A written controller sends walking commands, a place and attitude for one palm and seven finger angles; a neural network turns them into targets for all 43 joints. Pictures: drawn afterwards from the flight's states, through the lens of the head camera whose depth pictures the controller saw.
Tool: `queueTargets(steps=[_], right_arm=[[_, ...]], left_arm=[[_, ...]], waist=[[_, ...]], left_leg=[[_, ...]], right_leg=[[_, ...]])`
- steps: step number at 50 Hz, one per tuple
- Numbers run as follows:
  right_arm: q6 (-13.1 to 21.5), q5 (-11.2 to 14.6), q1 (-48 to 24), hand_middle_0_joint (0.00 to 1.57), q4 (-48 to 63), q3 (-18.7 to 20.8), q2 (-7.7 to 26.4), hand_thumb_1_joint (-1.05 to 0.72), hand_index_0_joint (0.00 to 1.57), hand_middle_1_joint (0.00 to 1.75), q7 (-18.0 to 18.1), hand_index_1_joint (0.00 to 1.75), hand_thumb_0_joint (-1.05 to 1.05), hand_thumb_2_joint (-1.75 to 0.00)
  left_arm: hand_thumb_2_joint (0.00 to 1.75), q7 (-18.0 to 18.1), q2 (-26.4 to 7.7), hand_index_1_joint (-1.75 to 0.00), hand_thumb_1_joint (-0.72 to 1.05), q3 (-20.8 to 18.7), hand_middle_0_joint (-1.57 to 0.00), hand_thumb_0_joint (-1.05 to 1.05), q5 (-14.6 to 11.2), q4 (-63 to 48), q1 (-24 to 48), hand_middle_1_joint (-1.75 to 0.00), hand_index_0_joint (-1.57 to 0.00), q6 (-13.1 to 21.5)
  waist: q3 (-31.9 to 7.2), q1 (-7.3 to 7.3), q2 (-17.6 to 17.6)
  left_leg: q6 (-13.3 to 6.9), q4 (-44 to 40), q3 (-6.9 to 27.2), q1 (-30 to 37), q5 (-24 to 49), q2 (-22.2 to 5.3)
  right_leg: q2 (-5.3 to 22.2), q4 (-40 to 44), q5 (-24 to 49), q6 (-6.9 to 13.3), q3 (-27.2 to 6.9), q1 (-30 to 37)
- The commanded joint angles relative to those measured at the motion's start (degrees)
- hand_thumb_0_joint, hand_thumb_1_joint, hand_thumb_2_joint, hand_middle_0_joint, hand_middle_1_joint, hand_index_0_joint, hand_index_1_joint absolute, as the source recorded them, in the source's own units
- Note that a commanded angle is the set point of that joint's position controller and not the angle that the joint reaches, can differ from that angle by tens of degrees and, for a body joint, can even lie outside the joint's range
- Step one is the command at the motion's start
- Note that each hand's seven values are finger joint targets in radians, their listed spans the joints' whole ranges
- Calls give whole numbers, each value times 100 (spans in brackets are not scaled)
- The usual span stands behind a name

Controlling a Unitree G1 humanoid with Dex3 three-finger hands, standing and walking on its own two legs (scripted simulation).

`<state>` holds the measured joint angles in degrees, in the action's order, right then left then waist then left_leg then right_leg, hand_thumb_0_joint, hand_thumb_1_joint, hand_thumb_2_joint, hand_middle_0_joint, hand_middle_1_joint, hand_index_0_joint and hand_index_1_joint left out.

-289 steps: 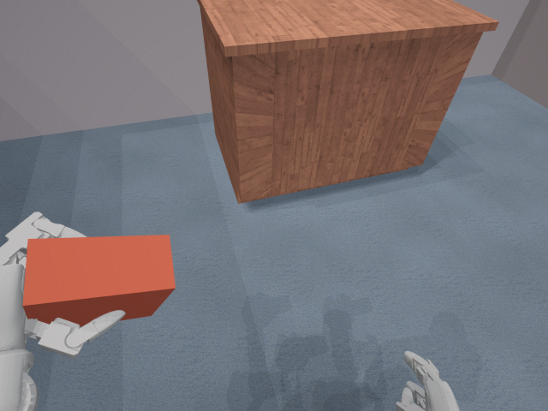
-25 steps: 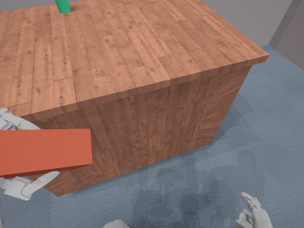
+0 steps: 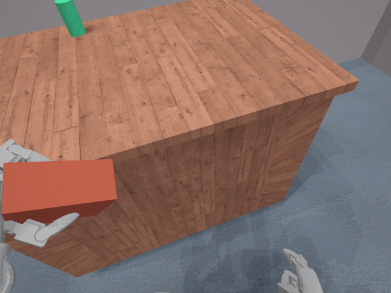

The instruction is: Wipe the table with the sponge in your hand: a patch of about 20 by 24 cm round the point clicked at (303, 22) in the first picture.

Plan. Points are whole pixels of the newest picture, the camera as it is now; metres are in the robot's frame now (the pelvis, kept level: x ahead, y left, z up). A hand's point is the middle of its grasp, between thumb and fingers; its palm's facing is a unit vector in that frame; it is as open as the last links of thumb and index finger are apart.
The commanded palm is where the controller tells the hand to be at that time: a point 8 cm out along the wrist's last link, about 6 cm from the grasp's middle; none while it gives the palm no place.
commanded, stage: come to a stop and stand still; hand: left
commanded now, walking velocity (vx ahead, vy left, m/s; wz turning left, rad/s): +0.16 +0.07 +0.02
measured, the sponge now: (76, 192) +0.24 +0.20 +0.15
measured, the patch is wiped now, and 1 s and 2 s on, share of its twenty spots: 0.00 0.00 0.00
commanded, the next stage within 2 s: none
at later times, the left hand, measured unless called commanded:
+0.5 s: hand (36, 178) +0.25 +0.27 +0.17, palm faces +0.39 -0.82 -0.42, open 10.4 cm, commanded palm +0.19 +0.29 +0.19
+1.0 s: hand (38, 231) +0.17 +0.22 +0.18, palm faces +0.38 -0.83 -0.41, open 10.4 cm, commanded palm +0.11 +0.26 +0.19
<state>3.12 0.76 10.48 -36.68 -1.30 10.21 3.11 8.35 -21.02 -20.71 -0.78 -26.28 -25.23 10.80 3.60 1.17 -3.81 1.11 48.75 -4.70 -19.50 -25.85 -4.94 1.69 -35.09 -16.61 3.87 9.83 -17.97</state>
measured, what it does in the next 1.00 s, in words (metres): steps on the spot: left foot, then right foot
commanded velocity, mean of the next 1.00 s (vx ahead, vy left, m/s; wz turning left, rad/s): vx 0.03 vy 0.04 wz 0.00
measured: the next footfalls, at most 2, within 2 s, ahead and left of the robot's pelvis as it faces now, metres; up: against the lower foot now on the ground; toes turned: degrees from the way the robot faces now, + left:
left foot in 0.36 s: +0.12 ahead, +0.13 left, +0.00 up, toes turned +5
right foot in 0.72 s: -0.01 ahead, -0.11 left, +0.00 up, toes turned -7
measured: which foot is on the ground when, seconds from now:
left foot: up 0.00-0.34, down 0.36-0.76, up 0.78-1.00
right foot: down 0.00-0.42, up 0.44-0.70, down 0.72-1.00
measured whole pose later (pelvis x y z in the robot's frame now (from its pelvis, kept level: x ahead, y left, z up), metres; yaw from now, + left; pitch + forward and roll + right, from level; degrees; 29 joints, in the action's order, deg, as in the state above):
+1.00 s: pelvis -0.05 -0.02 +0.02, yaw +0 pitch -1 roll +1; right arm 2.2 0.5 14.5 -37.3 1.1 15.3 4.2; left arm 8.3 -19.7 -17.8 -1.4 -26.3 -27.4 9.8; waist 0.8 -0.4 0.2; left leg 1.1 43.9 -4.0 -21.0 -20.3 -2.3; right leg 2.1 -25.5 -14.0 2.2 7.1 -11.1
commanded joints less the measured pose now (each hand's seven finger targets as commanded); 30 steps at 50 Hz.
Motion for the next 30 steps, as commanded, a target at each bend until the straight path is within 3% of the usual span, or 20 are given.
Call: queueTargets(steps=[1, 3, 6, 8, 12, 14, 16, 17, 18, 19, 20, 21, 22, 23, 26, 30], right_arm=[[253, -9, -608, 20, 911, 263, 594, -90, 20, 30, 12, 30, 0, -90], [199, -63, -632, 20, 871, 244, 591, -90, 20, 30, 16, 30, 0, -90], [194, -77, -643, 20, 960, 303, 642, -90, 20, 30, 28, 30, 0, -90], [200, -87, -552, 20, 1111, 307, 600, -90, 20, 30, 35, 30, 0, -90], [185, -56, -452, 20, 1325, 357, 591, -90, 20, 30, 54, 30, 0, -90], [145, -47, -386, 20, 1358, 370, 638, -90, 20, 30, 67, 30, 0, -90], [81, -14, -295, 20, 1325, 414, 701, -90, 20, 30, 120, 30, 0, -90], [43, -14, -244, 20, 1333, 407, 709, -90, 20, 30, 136, 30, 0, -90], [36, 0, -262, 20, 1350, 432, 798, -90, 20, 30, 162, 30, 0, -90], [56, 18, -232, 20, 1357, 464, 890, -90, 20, 30, 157, 30, 0, -90], [87, 39, -151, 20, 1360, 479, 916, -90, 20, 30, 104, 30, 0, -90], [173, -40, -219, 20, 1360, 452, 859, -90, 20, 30, 110, 30, 0, -90], [216, -156, -259, 20, 1252, 350, 790, -90, 20, 30, 84, 30, 0, -90], [262, -182, -256, 20, 1202, 337, 802, -90, 20, 30, 44, 30, 0, -90], [449, -130, -226, 20, 1211, 377, 847, -90, 20, 30, -51, 30, 0, -90], [522, -114, -245, 20, 1207, 350, 820, -90, 20, 30, -140, 30, 0, -90]], left_arm=[[130, 151, -1239, -160, 10, -832, -120, 0, -79, -1233, 474, -160, -120, 374], [130, 172, -1115, -160, 10, -791, -120, 0, -41, -1357, 65, -160, -120, 505], [130, 256, -1280, -160, 10, -912, -120, 0, -87, -1939, -20, -160, -120, 604], [130, 298, -1240, -160, 10, -1007, -120, 0, -125, -1868, -452, -160, -120, 597], [130, 354, -1179, -160, 10, -1150, -120, 0, -184, -1830, -895, -160, -120, 508], [130, 337, -1108, -160, 10, -1094, -120, 0, -172, -1723, -844, -160, -120, 426], [130, 311, -980, -160, 10, -933, -120, 0, -198, -1541, -760, -160, -120, 352], [130, 303, -954, -160, 10, -837, -120, 0, -183, -1562, -576, -160, -120, 316], [130, 290, -981, -160, 10, -791, -120, 0, -184, -1629, -389, -160, -120, 317], [130, 262, -1010, -160, 10, -773, -120, 0, -168, -1655, -326, -160, -120, 323], [130, 213, -987, -160, 10, -695, -120, 0, -159, -1588, -234, -160, -120, 357], [130, 201, -1032, -160, 10, -708, -120, 0, -120, -1665, -159, -160, -120, 401], [130, 170, -964, -160, 10, -553, -120, 0, -53, -1715, 85, -160, -120, 424], [130, 164, -940, -160, 10, -477, -120, 0, -2, -1816, 375, -160, -120, 429], [130, 167, -943, -160, 10, -359, -120, 0, -10, -2430, 739, -160, -120, 367], [130, 141, -842, -160, 10, -462, -120, 0, -131, -2115, 224, -160, -120, 225]], waist=[[-867, -76, 1170], [-944, -92, 879], [-1158, -152, 695], [-1251, -53, 828], [-1370, 61, 1074], [-1341, 21, 1140], [-1298, -109, 983], [-1376, -148, 902], [-1386, -122, 511], [-1406, -40, -44], [-1314, -9, -332], [-1152, 0, -823], [-1007, -53, -982], [-912, -56, -960], [-1169, -59, -881], [-1006, -129, -982]], left_leg=[[89, 2083, 521, -1726, -7, 61], [118, 2011, 427, -1698, 318, 73], [143, 965, 200, -1202, 584, 113], [139, 169, -6, -961, 668, 221], [121, -918, -175, -654, 771, 349], [117, -1320, -136, -333, 1034, 375], [91, -2038, -94, 427, 1793, 333], [40, -2427, -50, 921, 2632, 176], [-116, -2463, 289, 1318, 4044, -303], [-422, -2437, 937, 1675, 5396, -972], [-648, -2582, 1217, 1688, 5794, -1370], [-820, -2728, 1464, 1809, 6283, -1518], [-874, -2958, 1658, 1395, 5792, -1601], [-844, -3037, 1539, 1170, 5206, -1569], [-732, -2891, 1039, 1446, 4412, -1291], [-708, -3352, 1128, 819, 2363, -1252]], right_leg=[[2074, 1563, 2646, 528, -2686, 1738], [1795, 1356, 3729, 388, -1737, 1750], [1688, 1224, 4513, 282, -1163, 1832], [1578, 1118, 4915, 245, -1075, 1966], [1618, 895, 5336, 240, -1142, 2227], [1549, 804, 5117, 196, -1149, 2020], [1353, 583, 4473, -10, -1022, 1605], [1118, 362, 4017, -183, -908, 1402], [773, 165, 3088, -394, -766, 1050], [422, -45, 1057, -543, -724, 483], [233, -271, -801, -505, -779, 194], [71, -686, -1424, -533, -777, -200], [67, -1107, -1609, -522, -863, -130], [106, -1227, -1454, -495, -931, -48], [-29, -900, -883, -528, -782, 37], [-161, -464, -1048, -574, -566, 440]])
